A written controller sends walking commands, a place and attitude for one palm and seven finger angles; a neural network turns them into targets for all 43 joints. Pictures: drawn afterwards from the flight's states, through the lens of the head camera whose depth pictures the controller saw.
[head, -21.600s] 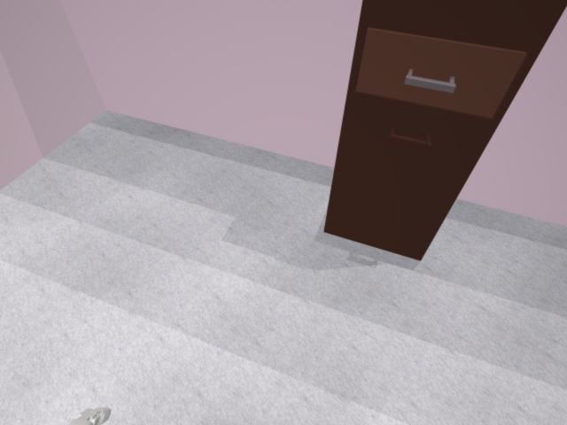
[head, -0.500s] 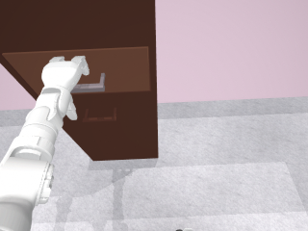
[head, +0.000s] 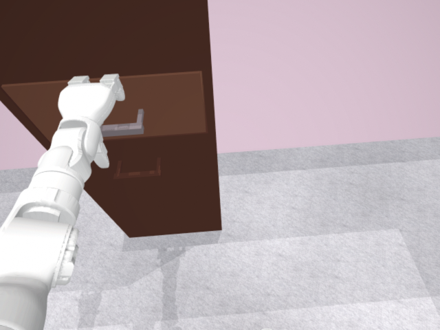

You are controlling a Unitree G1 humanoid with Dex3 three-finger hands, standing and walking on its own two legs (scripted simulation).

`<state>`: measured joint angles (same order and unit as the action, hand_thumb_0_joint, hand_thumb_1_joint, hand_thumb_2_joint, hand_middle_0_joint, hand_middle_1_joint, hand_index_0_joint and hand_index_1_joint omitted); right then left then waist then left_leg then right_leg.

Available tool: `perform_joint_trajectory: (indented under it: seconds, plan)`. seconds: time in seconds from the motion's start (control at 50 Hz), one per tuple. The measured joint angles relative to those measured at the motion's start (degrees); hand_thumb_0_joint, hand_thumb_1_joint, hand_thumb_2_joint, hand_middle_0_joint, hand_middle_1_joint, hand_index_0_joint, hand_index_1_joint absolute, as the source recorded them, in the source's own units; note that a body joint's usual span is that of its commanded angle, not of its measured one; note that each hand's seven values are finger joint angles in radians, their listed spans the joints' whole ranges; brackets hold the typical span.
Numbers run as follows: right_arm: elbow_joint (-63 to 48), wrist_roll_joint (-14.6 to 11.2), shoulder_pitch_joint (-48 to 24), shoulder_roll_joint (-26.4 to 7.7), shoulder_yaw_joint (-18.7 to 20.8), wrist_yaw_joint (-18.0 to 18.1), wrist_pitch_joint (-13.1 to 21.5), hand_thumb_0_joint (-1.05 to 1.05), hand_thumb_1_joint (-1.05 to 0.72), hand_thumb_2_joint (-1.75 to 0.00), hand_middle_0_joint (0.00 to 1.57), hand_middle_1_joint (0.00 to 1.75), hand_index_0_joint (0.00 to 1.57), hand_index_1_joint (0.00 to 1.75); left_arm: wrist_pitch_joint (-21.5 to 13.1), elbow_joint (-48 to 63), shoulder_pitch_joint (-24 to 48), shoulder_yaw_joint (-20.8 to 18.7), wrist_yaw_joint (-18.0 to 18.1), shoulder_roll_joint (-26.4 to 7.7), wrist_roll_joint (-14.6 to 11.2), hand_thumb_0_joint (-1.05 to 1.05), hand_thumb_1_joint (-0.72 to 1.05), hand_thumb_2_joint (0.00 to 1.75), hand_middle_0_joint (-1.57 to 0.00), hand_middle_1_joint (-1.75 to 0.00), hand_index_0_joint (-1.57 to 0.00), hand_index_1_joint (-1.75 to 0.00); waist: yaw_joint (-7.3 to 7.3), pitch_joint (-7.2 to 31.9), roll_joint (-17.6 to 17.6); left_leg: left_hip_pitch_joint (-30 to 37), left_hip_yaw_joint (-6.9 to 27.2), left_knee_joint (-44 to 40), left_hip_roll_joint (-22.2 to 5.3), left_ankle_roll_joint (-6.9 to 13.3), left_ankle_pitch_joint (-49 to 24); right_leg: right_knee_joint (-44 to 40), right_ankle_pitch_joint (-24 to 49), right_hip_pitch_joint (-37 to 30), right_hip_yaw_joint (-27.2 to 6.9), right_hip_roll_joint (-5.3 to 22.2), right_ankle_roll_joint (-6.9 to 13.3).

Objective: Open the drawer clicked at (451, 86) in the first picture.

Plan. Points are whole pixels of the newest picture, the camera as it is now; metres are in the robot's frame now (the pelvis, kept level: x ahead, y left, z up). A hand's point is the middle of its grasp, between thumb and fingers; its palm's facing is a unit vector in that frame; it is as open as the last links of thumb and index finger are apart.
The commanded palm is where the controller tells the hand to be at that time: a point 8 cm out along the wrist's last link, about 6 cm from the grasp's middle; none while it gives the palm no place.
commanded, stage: re-aim the fingers above the handle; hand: left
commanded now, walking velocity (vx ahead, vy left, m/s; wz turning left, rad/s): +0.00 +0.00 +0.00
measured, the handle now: (114, 123) +0.53 +0.22 +0.04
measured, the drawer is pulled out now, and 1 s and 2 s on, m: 0.00 0.00 0.00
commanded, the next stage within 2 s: lower the fingers behind the handle in 1.18 s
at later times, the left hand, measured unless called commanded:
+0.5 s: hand (96, 122) +0.48 +0.22 +0.10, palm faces -0.01 +0.01 -1.00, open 13.8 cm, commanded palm +0.46 +0.22 +0.15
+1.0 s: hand (103, 117) +0.49 +0.21 +0.10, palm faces +0.00 +0.01 -1.00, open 13.6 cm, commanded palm +0.48 +0.22 +0.15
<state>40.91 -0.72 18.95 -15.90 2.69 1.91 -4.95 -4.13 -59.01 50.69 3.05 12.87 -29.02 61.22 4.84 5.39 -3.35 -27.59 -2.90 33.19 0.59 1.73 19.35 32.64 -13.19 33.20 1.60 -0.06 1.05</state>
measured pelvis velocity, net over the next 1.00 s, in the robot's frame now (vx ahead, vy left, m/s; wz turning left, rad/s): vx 0.00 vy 0.00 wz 0.00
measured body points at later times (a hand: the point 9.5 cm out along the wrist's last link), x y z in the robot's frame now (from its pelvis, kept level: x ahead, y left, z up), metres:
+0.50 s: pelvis +0.00 +0.00 +0.00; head +0.07 -0.02 +0.45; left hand +0.48 +0.22 +0.15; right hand +0.05 -0.27 -0.14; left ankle -0.04 +0.10 -0.73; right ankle +0.02 -0.11 -0.73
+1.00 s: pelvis +0.00 +0.00 +0.00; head +0.07 -0.02 +0.44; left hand +0.49 +0.21 +0.15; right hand +0.05 -0.27 -0.14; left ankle -0.04 +0.10 -0.73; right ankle +0.02 -0.11 -0.73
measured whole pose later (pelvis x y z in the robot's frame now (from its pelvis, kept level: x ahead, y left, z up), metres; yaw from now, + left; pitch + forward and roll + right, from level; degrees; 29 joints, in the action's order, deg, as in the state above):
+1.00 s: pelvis +0.00 +0.00 +0.00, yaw +0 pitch +13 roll +0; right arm 40.3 -1.1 18.1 -15.3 1.4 2.5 -4.6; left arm -2.6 -60.1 53.3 3.9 11.8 -28.0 61.2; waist 4.6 5.2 -3.3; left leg -27.0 -2.7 32.6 0.7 1.7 19.1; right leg 32.5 -13.3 32.7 1.7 0.1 1.1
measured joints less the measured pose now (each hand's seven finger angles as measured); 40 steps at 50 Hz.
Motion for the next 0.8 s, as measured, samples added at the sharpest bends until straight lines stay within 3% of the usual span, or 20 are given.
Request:
perform_joint_trajectory:
  seconds: [0.26, 0.52, 0.8]
  plan:
    - [-0.34, 0.13, -0.14, 0.47, -0.35, 0.10, 0.58, 0.01, -0.90, -0.90, 0.20, 0.30, 0.21, 0.30, 0.05, 0.73, -0.17, -1.18, -0.06, 0.25, 0.37, 0.00, -0.49, 0.30, -0.33, -1.20, -0.33, -1.21, -0.20, -0.12, -0.07, 0.43, -0.41, -0.57, 0.07, 0.15, -0.25, -0.40, 0.29, -0.22, -0.44, -0.01, -0.15]
    - [-0.21, -0.20, -0.22, 0.12, 0.04, 0.12, 0.46, 0.01, -0.90, -0.90, 0.20, 0.30, 0.21, 0.30, 0.58, 2.71, -0.94, 1.27, -1.97, 0.61, -0.68, 0.00, -0.49, 0.30, -0.32, -1.20, -0.32, -1.20, -1.08, -0.36, 0.10, 1.59, 0.28, -0.93, 0.27, 0.21, -0.18, -0.87, 0.00, -1.70, 0.18, 0.24, -0.22]
    - [-0.16, -0.02, -1.20, 0.48, -0.47, -0.29, 0.31, 0.01, -0.90, -0.90, 0.20, 0.30, 0.20, 0.30, 1.97, 1.06, 1.11, 1.35, -0.10, 2.39, -0.07, 0.00, -0.49, 0.30, -0.35, -1.22, -0.34, -1.24, -0.95, 0.08, -0.10, 0.86, 0.29, -0.56, 0.40, 0.19, 0.06, -0.18, -0.41, -0.83, 0.17, 0.36, -0.23]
